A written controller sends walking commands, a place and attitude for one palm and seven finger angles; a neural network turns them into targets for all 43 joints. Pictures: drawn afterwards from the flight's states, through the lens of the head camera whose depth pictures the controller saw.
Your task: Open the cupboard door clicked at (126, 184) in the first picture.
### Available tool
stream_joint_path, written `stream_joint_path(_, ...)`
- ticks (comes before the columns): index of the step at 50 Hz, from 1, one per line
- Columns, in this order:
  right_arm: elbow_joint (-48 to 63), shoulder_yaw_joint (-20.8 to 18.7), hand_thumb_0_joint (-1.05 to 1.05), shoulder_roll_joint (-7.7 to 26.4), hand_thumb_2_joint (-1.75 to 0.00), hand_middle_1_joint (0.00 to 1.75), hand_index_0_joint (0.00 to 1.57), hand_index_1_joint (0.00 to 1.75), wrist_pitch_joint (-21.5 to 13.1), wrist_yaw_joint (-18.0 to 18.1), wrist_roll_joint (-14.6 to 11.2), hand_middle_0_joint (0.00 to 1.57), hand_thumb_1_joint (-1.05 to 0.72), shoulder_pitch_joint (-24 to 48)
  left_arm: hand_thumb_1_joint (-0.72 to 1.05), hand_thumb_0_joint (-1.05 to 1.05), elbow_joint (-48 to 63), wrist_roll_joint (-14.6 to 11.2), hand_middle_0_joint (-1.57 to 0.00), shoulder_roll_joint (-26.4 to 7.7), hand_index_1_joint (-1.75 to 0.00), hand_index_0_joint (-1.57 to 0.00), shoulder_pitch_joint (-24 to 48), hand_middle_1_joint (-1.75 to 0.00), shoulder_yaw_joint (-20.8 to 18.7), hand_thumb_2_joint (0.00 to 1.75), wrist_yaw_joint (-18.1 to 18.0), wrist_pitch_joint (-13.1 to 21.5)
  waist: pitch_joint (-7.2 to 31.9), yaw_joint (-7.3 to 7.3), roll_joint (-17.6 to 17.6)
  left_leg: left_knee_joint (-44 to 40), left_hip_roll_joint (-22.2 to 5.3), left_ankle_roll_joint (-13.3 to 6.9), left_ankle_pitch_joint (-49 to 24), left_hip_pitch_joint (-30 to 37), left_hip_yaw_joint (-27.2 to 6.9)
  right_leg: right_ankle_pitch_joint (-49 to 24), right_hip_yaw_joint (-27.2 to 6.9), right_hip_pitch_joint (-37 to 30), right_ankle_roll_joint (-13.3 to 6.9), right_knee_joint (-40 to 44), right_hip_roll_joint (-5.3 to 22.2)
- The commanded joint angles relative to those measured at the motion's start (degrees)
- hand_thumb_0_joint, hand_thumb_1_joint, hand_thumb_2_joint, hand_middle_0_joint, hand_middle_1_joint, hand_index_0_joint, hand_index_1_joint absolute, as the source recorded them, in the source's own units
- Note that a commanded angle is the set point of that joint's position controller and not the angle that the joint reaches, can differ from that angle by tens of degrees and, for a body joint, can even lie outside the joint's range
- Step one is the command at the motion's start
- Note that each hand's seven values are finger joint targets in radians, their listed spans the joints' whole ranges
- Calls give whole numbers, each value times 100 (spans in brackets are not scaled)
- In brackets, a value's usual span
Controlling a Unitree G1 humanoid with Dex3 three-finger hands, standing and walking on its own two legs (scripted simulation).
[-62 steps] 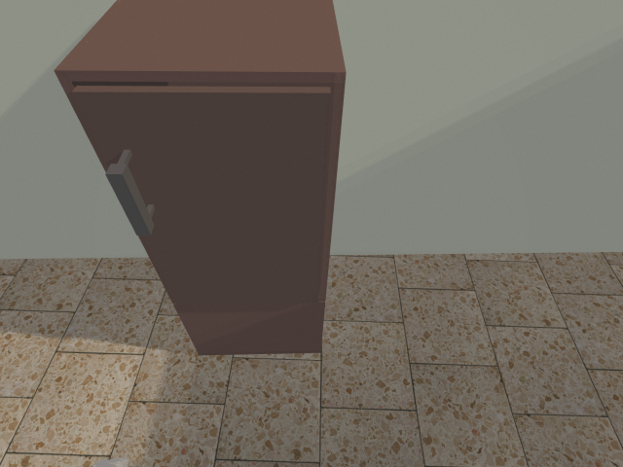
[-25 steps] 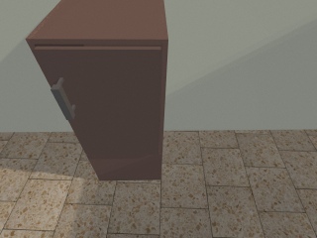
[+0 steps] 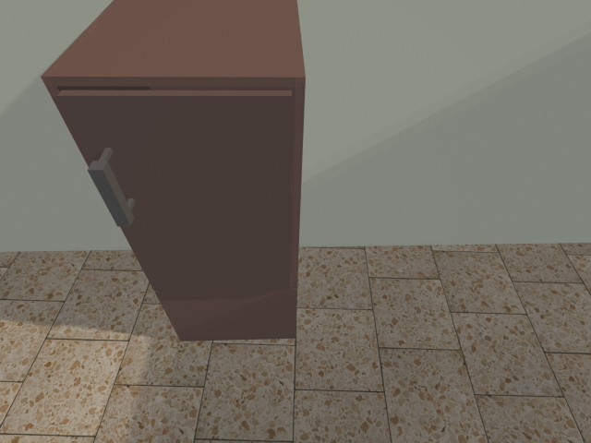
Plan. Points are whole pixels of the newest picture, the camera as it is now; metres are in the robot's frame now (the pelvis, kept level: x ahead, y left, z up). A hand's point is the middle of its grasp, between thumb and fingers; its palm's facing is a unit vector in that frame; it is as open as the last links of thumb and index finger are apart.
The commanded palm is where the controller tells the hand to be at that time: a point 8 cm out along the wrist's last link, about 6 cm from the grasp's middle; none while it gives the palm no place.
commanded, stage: look at it before walking up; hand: left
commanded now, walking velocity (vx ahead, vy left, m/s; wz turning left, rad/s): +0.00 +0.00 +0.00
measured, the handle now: (116, 187) +0.53 +0.37 +0.02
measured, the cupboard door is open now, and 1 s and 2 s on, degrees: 0 0 0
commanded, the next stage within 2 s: shuffle to correct the standing spot in 0.30 s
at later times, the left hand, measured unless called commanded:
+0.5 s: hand out of the picture +0.04 +0.21 -0.17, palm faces +0.01 -0.97 -0.26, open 7.4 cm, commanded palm none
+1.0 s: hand out of the picture -0.01 +0.31 -0.18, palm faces +0.07 -0.96 -0.26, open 7.4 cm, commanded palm none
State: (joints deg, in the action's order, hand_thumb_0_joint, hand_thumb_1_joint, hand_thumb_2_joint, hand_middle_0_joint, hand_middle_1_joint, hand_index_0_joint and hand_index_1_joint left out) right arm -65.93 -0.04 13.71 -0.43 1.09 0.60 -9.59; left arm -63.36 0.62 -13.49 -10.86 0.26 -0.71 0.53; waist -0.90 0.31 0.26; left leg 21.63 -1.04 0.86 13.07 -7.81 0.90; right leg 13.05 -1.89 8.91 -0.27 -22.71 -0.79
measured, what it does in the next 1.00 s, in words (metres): steps to the left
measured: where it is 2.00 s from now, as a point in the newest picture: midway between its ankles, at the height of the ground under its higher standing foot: outside the picture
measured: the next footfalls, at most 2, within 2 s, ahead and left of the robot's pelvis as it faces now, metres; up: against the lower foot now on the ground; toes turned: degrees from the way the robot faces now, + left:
right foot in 1.10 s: +0.01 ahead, +0.03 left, +0.00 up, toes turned -1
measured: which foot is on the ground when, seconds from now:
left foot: down 0.00-1.00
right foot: down 0.00-0.78, up 0.80-1.00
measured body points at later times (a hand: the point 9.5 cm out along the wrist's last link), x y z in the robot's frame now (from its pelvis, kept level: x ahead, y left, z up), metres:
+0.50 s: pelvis +0.00 +0.00 +0.00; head +0.01 +0.00 +0.45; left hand +0.04 +0.26 -0.15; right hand +0.04 -0.26 -0.15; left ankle -0.02 +0.13 -0.74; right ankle -0.01 -0.12 -0.74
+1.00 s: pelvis -0.02 +0.10 -0.01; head -0.01 +0.10 +0.44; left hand -0.02 +0.36 -0.16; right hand +0.03 -0.13 -0.16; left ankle +0.00 +0.18 -0.74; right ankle -0.05 +0.00 -0.71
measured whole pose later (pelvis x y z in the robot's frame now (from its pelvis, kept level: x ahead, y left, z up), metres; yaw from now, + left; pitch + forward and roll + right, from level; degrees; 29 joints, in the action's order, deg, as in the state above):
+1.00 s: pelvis -0.02 +0.10 -0.01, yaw +2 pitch +0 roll +1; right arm -57.1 -1.3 9.2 0.6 1.2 1.8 -14.1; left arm -58.8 1.7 -12.5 -16.0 -2.9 -1.2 -2.5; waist -0.9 0.0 1.2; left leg 26.3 2.6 -4.4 12.2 -14.7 6.9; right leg 27.5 4.1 20.9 0.4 -50.5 2.4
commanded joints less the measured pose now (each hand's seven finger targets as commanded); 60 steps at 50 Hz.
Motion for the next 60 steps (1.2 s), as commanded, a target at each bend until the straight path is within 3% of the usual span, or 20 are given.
stream_joint_path(1, 253, -133, 0, 905, -90, 30, 20, 30, -114, 48, 7, 20, -90, -49, 90, 0, 251, -2, -20, -935, -30, -20, -70, -30, -160, 90, -92, 92, 127, -8, 3, -272, -536, -147, -904, 122, -407, -1062, -499, 97, -65, 374, 658)
stream_joint_path(20, 266, -154, 0, 991, -90, 30, 20, 30, -133, 58, 0, 20, -90, -29, 90, 0, 229, 7, -20, -996, -30, -20, -86, -30, -176, 90, -79, 97, 77, -16, 11, -345, -559, -175, -899, 154, -458, -987, -488, 102, -61, 415, 648)
stream_joint_path(23, 306, -106, 0, 629, -90, 30, 20, 30, -34, 21, 0, 20, -90, -197, 90, 0, 252, 9, -20, -766, -30, -20, -256, -30, -177, 90, -124, 6, 90, -61, -55, -11, -451, -122, -1022, -62, -342, -1228, -486, 80, -65, 163, 812)
stream_joint_path(25, 445, -153, 0, 674, -90, 30, 20, 30, 53, 16, 17, 20, -90, -238, 90, 0, 333, 6, -20, -916, -30, -20, -336, -30, -270, 90, -143, -47, 83, -104, 79, 354, -349, -87, -880, -397, -256, -1347, -700, 28, -176, 72, 1045)
stream_joint_path(27, 631, -223, 0, 656, -90, 30, 20, 30, 122, 9, 25, 20, -90, -296, 90, 0, 431, 23, -20, -1151, -30, -20, -460, -30, -403, 90, -170, -70, 179, -160, 620, 1028, -130, -24, -428, -862, -47, -1638, -1130, -258, -443, 208, 1585)
stream_joint_path(29, 852, -298, 0, 639, -90, 30, 20, 30, 200, 13, 36, 20, -90, -159, 90, 0, 521, 49, -20, -1281, -30, -20, -634, -30, -518, 90, -223, -87, 16, -311, 1094, 2065, 6, 30, 1203, -1518, -24, -2332, -1623, -381, -997, 354, 2287)
stream_joint_path(30, 966, -334, 0, 641, -90, 30, 20, 30, 220, 5, 36, 20, -90, -26, 90, 0, 553, 78, -20, -1265, -30, -20, -713, -30, -558, 90, -262, -82, -50, -396, 993, 2647, -50, 19, 1644, -1824, -206, -2632, -1727, -428, -1232, 341, 2521)
stream_joint_path(33, 1163, -374, 0, 470, -90, 30, 20, 30, 250, -69, 5, 20, -90, -218, 90, 0, 784, 144, -20, -1288, -30, -20, -368, -30, -619, 90, -297, -63, -11, -136, 853, 2493, -189, 44, 1678, -1649, -402, -2999, -1200, -152, -1086, -48, 2397)
stream_joint_path(36, 1043, -395, 0, 369, -90, 30, 20, 30, 204, -102, 10, 20, -90, -925, 90, 0, 1000, 109, -20, -1321, -30, -20, 50, -30, -650, 90, -217, -139, 152, 181, 901, 834, 136, 111, 82, 15, 300, -1593, -549, 1066, -491, -415, 1796)
stream_joint_path(37, 1018, -417, 0, 539, -90, 30, 20, 30, 162, -99, 32, 20, -90, -1130, 90, 0, 1047, 88, -20, -1143, -30, -20, -13, -30, -610, 90, -183, -199, 196, 237, 387, 436, -52, 65, -171, 495, 187, -697, -262, 1520, -306, -916, 1415)
stream_joint_path(38, 1112, -518, 0, 985, -90, 30, 20, 30, 133, -110, 89, 20, -90, -1220, 90, 0, 1179, 91, -20, -711, -30, -20, -92, -30, -554, 90, -152, -290, 125, 260, -1212, -95, -1138, -360, -226, 481, -1257, 1185, 456, 2279, 65, -2100, 597)
stream_joint_path(39, 1230, -578, 0, 1359, -90, 30, 20, 30, 186, -95, 112, 20, -90, -1255, 90, 0, 1274, 74, -20, -404, -30, -20, 7, -30, -503, 90, -160, -318, -25, 303, -1914, -860, -1843, -955, 112, -488, -1994, 2444, 524, 2260, 147, -3403, 177)
stream_joint_path(40, 1295, -525, 0, 1146, -90, 30, 20, 30, 217, -61, 119, 20, -90, -928, 90, 0, 1202, 66, -20, -443, -30, -20, -44, -30, -493, 90, -195, -342, 2, 224, -1511, -1153, -1781, -1180, 1305, -1005, -1962, 2171, 212, 2123, 25, -4233, 348)
stream_joint_path(41, 1430, -466, 0, 978, -90, 30, 20, 30, 224, -20, 135, 20, -90, -531, 90, 0, 1056, 76, -20, -460, -30, -20, -197, -30, -517, 90, -170, -334, -101, 48, -1330, -1126, -1530, -1204, 1650, -1251, -1775, 1790, 241, 2145, -11, -4614, 468)
stream_joint_path(43, 1509, -364, 0, 697, -90, 30, 20, 30, 181, -10, 145, 20, -90, -119, 90, 0, 822, 110, -20, -374, -30, -20, -657, -30, -498, 90, -117, -319, -123, -214, -764, -992, -1133, -1083, 1165, -1443, -1170, 1345, 427, 1740, 13, -4450, 556)
stream_joint_path(49, 912, -301, 0, 474, -90, 30, 20, 30, -78, 116, 124, 20, -90, -991, 90, 0, 697, 101, -20, 44, -30, -20, -546, -30, -198, 90, -50, -166, 99, 151, -116, -916, -1516, -1274, -64, 112, -1492, 1508, 290, 1377, 74, -2023, 425)
stream_joint_path(53, 597, -246, 0, 293, -90, 30, 20, 30, -100, 138, 47, 20, -90, -856, 90, 0, 321, 51, -20, 103, -30, -20, -1064, -30, -142, 90, -107, -112, 60, -85, 57, -525, -1326, -898, -731, -303, -1113, 276, 171, 202, 27, -158, 395)
stream_joint_path(56, 381, -127, 0, 3, -90, 30, 20, 30, -146, 127, -29, 20, -90, -851, 90, 0, 125, 17, -20, 24, -30, -20, -1057, -30, -86, 90, -143, 1, -241, 68, 364, -396, -643, -302, -858, -311, -425, -833, -304, 245, -195, 307, 777)
stream_joint_path(58, 184, -122, 0, -16, -90, 30, 20, 30, -106, 145, -19, 20, -90, -906, 90, 0, 65, 5, -20, 113, -30, -20, -1031, -30, -60, 90, -149, 26, -221, 93, 617, -319, -673, -314, -1023, 105, -325, -868, -252, 489, -187, 369, 675)
stream_joint_path(60, 42, -83, 0, -80, -90, 30, 20, 30, -106, 167, -22, 20, -90, -977, 90, 0, 38, -13, -20, 137, -30, -20, -1068, -30, -64, 90, -171, 1, -199, 75, 136, -409, -696, -329, -1066, 121, -339, -795, -260, 374, -167, 399, 652)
